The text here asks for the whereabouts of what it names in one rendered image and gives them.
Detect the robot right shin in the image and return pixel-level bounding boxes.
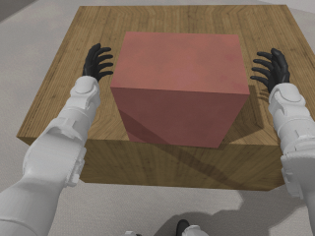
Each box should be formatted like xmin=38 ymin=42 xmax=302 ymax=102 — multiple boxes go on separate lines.
xmin=183 ymin=225 xmax=201 ymax=233

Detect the robot right hand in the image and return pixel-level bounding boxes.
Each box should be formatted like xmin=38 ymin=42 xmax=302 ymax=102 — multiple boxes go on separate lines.
xmin=250 ymin=47 xmax=290 ymax=94

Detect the left robot forearm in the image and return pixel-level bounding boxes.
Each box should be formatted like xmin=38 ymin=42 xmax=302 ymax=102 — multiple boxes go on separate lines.
xmin=23 ymin=76 xmax=101 ymax=176

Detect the pedestal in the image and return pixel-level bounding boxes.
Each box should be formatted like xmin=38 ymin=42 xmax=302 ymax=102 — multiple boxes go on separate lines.
xmin=16 ymin=4 xmax=315 ymax=192

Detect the right robot upper arm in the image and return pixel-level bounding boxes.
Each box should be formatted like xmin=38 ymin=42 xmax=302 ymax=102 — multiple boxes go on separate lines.
xmin=281 ymin=147 xmax=315 ymax=236

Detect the left robot upper arm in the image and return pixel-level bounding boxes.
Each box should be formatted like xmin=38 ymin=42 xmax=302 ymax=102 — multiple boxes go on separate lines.
xmin=0 ymin=133 xmax=87 ymax=236

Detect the right robot forearm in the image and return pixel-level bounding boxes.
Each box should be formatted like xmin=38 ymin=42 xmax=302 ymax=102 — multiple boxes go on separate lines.
xmin=268 ymin=83 xmax=315 ymax=155

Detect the robot left hand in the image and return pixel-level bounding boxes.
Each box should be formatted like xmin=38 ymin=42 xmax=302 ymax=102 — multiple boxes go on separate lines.
xmin=82 ymin=43 xmax=113 ymax=82

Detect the robot right foot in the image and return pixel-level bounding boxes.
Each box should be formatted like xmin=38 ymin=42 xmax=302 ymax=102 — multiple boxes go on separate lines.
xmin=176 ymin=219 xmax=190 ymax=236

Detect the carton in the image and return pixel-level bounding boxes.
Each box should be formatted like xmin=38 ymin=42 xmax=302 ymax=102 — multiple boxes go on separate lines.
xmin=110 ymin=31 xmax=250 ymax=148

